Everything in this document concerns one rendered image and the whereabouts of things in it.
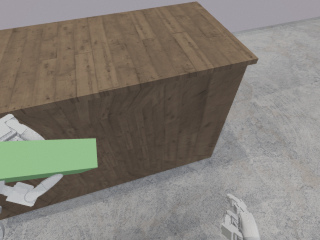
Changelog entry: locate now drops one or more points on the right robot hand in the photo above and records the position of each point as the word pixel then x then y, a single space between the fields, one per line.
pixel 241 227

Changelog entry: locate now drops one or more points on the left robot hand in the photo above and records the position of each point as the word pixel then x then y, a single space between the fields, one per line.
pixel 22 193

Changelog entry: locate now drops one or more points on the table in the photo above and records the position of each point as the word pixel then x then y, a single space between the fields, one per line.
pixel 153 86

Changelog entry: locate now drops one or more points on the sponge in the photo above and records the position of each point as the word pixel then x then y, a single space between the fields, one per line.
pixel 35 159

